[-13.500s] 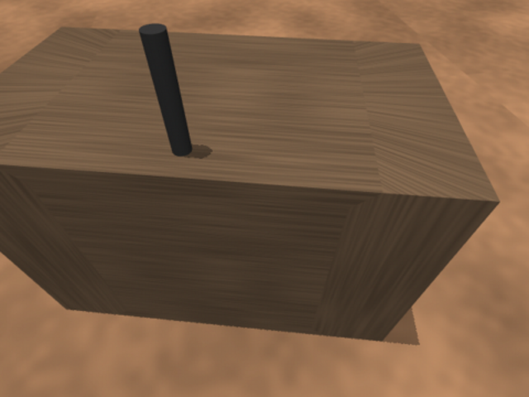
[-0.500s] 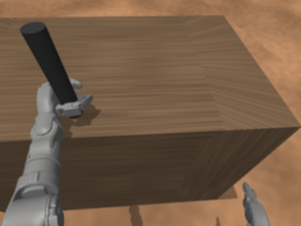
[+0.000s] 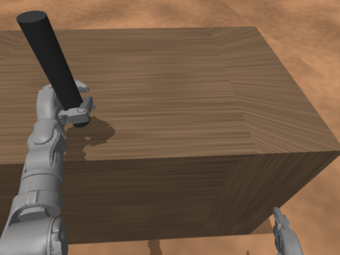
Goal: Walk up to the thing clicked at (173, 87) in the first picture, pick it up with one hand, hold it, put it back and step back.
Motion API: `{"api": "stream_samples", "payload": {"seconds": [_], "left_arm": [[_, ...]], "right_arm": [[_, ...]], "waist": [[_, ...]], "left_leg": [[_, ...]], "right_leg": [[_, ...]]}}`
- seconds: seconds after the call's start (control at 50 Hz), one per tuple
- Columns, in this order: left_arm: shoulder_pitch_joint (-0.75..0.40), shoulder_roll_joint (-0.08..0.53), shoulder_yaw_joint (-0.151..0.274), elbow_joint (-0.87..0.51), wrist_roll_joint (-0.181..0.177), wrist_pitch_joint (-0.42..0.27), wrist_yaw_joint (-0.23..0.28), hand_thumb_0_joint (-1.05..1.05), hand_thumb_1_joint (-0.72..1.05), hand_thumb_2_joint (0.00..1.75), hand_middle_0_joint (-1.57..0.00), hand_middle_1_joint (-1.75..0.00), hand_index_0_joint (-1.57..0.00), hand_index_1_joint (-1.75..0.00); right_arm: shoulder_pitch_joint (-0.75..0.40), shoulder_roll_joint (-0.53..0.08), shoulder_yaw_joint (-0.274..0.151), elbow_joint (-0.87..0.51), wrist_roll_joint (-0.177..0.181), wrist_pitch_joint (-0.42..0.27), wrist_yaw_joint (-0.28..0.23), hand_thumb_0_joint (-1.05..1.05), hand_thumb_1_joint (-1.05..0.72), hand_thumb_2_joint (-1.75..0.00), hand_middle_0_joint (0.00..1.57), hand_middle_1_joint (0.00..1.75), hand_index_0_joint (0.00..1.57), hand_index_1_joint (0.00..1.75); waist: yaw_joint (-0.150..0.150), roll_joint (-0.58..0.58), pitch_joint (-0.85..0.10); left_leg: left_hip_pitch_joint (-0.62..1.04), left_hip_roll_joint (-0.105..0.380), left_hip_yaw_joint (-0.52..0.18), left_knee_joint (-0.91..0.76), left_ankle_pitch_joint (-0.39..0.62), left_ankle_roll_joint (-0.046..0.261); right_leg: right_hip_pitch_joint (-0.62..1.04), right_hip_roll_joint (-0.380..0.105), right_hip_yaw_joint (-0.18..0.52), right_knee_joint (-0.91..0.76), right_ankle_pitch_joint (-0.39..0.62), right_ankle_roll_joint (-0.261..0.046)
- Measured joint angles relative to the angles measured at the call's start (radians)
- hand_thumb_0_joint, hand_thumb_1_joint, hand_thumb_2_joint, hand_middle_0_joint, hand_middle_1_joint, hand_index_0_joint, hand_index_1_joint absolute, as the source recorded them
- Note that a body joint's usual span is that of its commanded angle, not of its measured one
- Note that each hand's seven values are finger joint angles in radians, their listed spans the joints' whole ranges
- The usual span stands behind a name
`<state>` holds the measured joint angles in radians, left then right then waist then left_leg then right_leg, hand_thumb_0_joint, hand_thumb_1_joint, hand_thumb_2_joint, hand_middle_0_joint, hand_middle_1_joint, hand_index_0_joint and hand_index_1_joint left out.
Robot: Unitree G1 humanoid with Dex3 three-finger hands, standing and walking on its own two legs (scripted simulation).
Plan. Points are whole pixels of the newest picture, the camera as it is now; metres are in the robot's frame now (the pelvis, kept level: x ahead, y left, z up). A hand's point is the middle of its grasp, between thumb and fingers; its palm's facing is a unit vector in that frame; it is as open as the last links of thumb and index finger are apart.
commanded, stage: settle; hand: left
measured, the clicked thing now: (62, 80) +0.42 +0.21 +0.22
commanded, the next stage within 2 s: lift in 0.44 s
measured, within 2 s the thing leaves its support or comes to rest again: neither
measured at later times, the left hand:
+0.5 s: hand (73, 92) +0.42 +0.20 +0.19, palm faces +0.16 -0.99 -0.02, open 5.5 cm
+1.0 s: hand (64, 79) +0.39 +0.19 +0.24, palm faces +0.15 -0.99 -0.03, open 5.5 cm
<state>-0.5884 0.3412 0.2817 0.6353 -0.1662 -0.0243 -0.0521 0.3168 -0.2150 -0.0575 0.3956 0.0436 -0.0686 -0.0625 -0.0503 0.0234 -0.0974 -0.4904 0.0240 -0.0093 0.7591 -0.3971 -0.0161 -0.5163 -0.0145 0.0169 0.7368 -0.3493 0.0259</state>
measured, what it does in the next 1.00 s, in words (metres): stands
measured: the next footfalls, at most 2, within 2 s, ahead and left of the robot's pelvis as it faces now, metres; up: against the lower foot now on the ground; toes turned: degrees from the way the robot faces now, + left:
none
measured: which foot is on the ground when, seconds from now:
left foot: down 0.00-1.00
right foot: down 0.00-1.00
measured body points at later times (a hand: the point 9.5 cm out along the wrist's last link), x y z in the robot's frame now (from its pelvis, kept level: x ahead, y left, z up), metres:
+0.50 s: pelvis -0.01 +0.00 +0.01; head +0.00 -0.01 +0.46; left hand +0.41 +0.25 +0.19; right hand +0.15 -0.25 -0.06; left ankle -0.01 +0.13 -0.71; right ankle +0.01 -0.14 -0.71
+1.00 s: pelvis -0.01 +0.00 +0.02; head -0.03 -0.02 +0.47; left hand +0.38 +0.24 +0.25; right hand +0.15 -0.25 -0.05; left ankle -0.01 +0.13 -0.71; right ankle +0.01 -0.14 -0.71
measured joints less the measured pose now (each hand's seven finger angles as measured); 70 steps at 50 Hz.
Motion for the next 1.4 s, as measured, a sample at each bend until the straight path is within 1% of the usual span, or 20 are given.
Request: {"api": "stream_samples", "payload": {"seconds": [0.12, 0.24, 0.44, 0.6, 0.66, 0.78, 0.86, 0.94, 1.06, 1.24, 1.4], "left_arm": [[-0.015, 0.009, 0.003, -0.007, -0.001, 0.057, -0.008, -0.02, 0.07, 1.25, -1.03, -1.15, -1.04, -1.16], [-0.026, 0.008, 0.007, -0.027, 0.002, 0.097, -0.008, -0.02, 0.07, 1.24, -1.02, -1.16, -1.03, -1.17], [-0.056, 0.017, 0.009, -0.028, 0.007, 0.144, -0.009, -0.02, 0.07, 1.24, -1.02, -1.16, -1.03, -1.17], [-0.079, 0.025, 0.007, -0.022, 0.006, 0.167, -0.009, -0.02, 0.08, 1.23, -1.02, -1.16, -1.03, -1.18], [-0.078, 0.024, 0.004, -0.030, 0.008, 0.175, -0.006, -0.02, 0.08, 1.23, -1.01, -1.16, -1.02, -1.18], [-0.055, 0.013, 0.002, -0.090, 0.009, 0.205, -0.001, -0.02, 0.08, 1.23, -1.01, -1.17, -1.02, -1.18], [-0.033, 0.004, 0.000, -0.148, 0.001, 0.233, -0.002, -0.02, 0.09, 1.22, -1.01, -1.17, -1.02, -1.18], [-0.017, -0.002, 0.000, -0.219, -0.005, 0.284, 0.000, -0.02, 0.09, 1.22, -1.01, -1.17, -1.02, -1.18], [-0.010, -0.007, 0.004, -0.333, -0.020, 0.383, -0.004, -0.02, 0.09, 1.22, -1.01, -1.17, -1.02, -1.18], [-0.021, 0.000, 0.018, -0.449, -0.043, 0.543, -0.018, -0.02, 0.09, 1.22, -1.01, -1.16, -1.02, -1.18], [-0.025, -0.005, 0.020, -0.534, -0.056, 0.652, -0.011, -0.02, 0.09, 1.21, -1.00, -1.17, -1.01, -1.18]], "right_arm": [[0.001, 0.000, 0.007, 0.011, 0.004, -0.011, 0.000, -0.01, 0.52, -0.06, 0.05, 0.05, 0.06, 0.05], [0.002, -0.004, 0.006, 0.018, 0.004, -0.021, -0.001, -0.01, 0.53, -0.06, 0.05, 0.05, 0.06, 0.05], [-0.006, -0.003, 0.007, 0.044, 0.004, -0.045, -0.002, -0.01, 0.54, -0.05, 0.05, 0.05, 0.06, 0.05], [-0.016, -0.002, 0.008, 0.082, 0.003, -0.069, -0.001, -0.02, 0.54, -0.05, 0.05, 0.05, 0.06, 0.05], [-0.011, -0.003, 0.007, 0.075, 0.003, -0.077, -0.002, -0.02, 0.55, -0.05, 0.05, 0.05, 0.06, 0.05], [-0.006, -0.007, -0.001, 0.077, 0.003, -0.096, -0.006, -0.02, 0.55, -0.05, 0.05, 0.05, 0.06, 0.05], [-0.007, -0.005, -0.002, 0.095, 0.003, -0.110, -0.006, -0.02, 0.55, -0.05, 0.05, 0.05, 0.06, 0.05], [-0.013, -0.002, -0.003, 0.116, 0.003, -0.118, -0.006, -0.02, 0.55, -0.05, 0.05, 0.05, 0.06, 0.05], [-0.029, 0.002, -0.004, 0.150, 0.005, -0.125, -0.005, -0.02, 0.55, -0.05, 0.05, 0.05, 0.06, 0.05], [-0.037, -0.002, -0.010, 0.178, 0.010, -0.134, 0.005, -0.02, 0.55, -0.05, 0.05, 0.05, 0.06, 0.05], [-0.044, -0.011, -0.017, 0.195, 0.015, -0.147, 0.015, -0.02, 0.55, -0.05, 0.05, 0.05, 0.06, 0.05]], "waist": [[0.004, 0.007, -0.001], [0.007, 0.007, 0.005], [0.005, 0.008, 0.009], [0.008, 0.011, 0.016], [0.008, 0.013, 0.015], [0.012, 0.017, 0.015], [0.016, 0.021, 0.015], [0.023, 0.030, 0.017], [0.036, 0.042, 0.022], [0.053, 0.051, 0.017], [0.059, 0.052, 0.017]], "left_leg": [[0.022, -0.003, -0.001, -0.016, 0.005, 0.002], [0.038, -0.004, -0.001, -0.030, 0.014, 0.001], [0.063, -0.005, -0.004, -0.057, 0.033, 0.001], [0.078, -0.006, -0.002, -0.080, 0.051, 0.002], [0.086, -0.006, -0.001, -0.090, 0.056, 0.002], [0.111, -0.005, 0.000, -0.110, 0.064, 0.002], [0.134, -0.004, -0.002, -0.126, 0.070, 0.001], [0.159, -0.004, -0.005, -0.141, 0.076, 0.000], [0.195, -0.008, -0.009, -0.165, 0.086, 0.001], [0.226, -0.014, -0.014, -0.195, 0.102, 0.000], [0.240, -0.017, -0.018, -0.206, 0.109, 0.001]], "right_leg": [[0.022, -0.003, -0.001, -0.013, 0.003, 0.001], [0.037, -0.005, -0.002, -0.026, 0.010, 0.001], [0.065, -0.005, -0.005, -0.056, 0.029, 0.001], [0.080, -0.006, -0.004, -0.078, 0.047, 0.001], [0.088, -0.006, -0.003, -0.089, 0.053, 0.001], [0.113, -0.005, -0.003, -0.109, 0.062, 0.001], [0.137, -0.005, -0.005, -0.125, 0.067, 0.000], [0.163, -0.005, -0.008, -0.141, 0.072, -0.001], [0.198, -0.010, -0.013, -0.159, 0.076, -0.001], [0.228, -0.016, -0.019, -0.178, 0.083, -0.002], [0.241, -0.019, -0.022, -0.183, 0.086, -0.002]]}}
